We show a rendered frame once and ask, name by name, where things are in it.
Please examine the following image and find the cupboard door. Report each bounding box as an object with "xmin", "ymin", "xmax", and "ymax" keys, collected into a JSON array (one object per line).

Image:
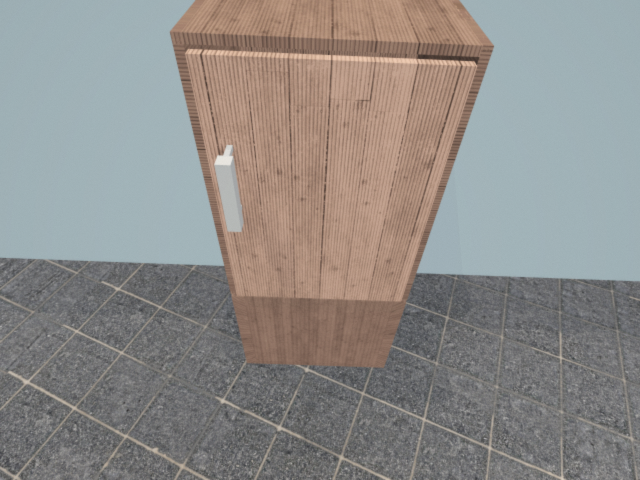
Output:
[{"xmin": 185, "ymin": 49, "xmax": 477, "ymax": 301}]

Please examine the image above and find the handle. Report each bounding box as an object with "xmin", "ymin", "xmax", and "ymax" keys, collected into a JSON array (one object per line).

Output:
[{"xmin": 214, "ymin": 145, "xmax": 244, "ymax": 232}]

